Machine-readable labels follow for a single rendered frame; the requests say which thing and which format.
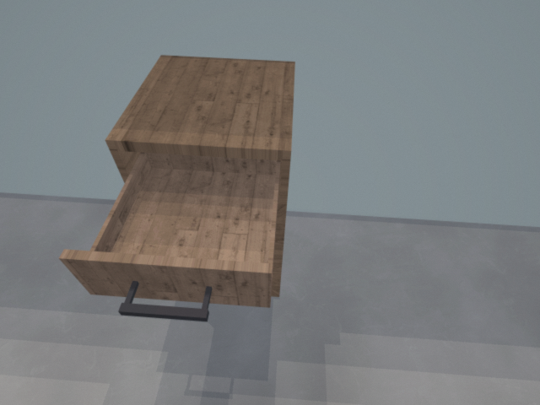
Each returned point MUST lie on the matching drawer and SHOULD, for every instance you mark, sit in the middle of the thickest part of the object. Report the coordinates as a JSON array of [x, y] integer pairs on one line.
[[185, 222]]

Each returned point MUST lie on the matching handle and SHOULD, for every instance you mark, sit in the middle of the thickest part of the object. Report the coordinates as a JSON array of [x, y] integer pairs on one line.
[[167, 312]]

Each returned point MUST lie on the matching cabinet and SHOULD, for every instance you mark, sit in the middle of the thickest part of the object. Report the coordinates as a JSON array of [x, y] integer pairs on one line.
[[219, 107]]

